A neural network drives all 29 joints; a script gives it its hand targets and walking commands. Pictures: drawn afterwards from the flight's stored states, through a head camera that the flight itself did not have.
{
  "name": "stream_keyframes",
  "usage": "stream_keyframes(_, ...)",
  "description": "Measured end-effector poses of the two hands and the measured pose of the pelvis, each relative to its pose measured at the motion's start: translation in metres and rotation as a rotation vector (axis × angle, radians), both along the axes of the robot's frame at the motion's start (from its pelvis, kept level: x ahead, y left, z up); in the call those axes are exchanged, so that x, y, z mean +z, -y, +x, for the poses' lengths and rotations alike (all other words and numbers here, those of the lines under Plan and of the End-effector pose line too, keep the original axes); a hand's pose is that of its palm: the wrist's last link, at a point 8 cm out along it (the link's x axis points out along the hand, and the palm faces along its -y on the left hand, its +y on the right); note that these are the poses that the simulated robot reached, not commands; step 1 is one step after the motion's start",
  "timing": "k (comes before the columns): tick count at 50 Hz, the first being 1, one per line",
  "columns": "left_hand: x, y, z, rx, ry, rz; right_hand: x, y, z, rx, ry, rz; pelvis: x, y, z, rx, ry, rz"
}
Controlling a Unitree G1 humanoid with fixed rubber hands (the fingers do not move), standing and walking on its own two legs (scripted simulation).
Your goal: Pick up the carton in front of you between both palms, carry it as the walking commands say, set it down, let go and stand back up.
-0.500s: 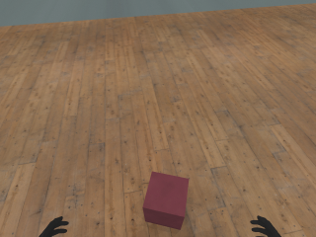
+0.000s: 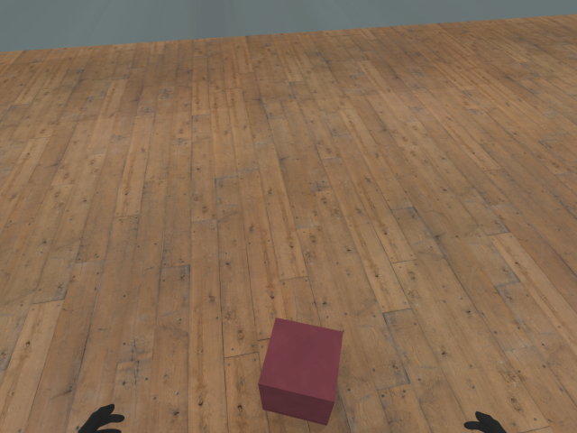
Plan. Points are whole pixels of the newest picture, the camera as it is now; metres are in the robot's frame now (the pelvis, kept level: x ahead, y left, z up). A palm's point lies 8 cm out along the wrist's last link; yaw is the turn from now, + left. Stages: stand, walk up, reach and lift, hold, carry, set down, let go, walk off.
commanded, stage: stand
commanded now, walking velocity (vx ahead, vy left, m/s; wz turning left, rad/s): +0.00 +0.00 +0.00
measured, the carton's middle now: (301, 372) +0.44 -0.03 -0.65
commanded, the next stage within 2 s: none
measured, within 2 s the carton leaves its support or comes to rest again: neither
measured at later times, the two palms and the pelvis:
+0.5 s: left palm out of the picture +0.08 +0.31 -0.09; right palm out of the picture +0.08 -0.30 -0.10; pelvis -0.02 +0.00 +0.01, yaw +0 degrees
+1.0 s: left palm out of the picture +0.07 +0.31 -0.09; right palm out of the picture +0.07 -0.30 -0.10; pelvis -0.03 +0.00 +0.01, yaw +0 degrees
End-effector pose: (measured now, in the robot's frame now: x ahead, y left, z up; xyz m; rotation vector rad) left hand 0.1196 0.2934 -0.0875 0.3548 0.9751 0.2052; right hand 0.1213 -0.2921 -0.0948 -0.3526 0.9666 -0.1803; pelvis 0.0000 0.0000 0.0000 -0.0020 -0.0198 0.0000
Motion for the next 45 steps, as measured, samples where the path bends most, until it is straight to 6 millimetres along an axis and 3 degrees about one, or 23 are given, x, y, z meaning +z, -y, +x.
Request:
stream_keyframes(25, -0.005, -0.012, -0.039, 0.019, -0.092, 0.006, -0.004, 0.008, -0.043, -0.031, -0.092, -0.008, 0.005, -0.002, -0.019, -0.005, 0.021, 0.002)
stream_keyframes(45, -0.006, -0.017, -0.049, 0.025, -0.123, 0.012, -0.005, 0.012, -0.055, -0.043, -0.128, -0.016, 0.007, -0.003, -0.025, -0.006, 0.024, 0.002)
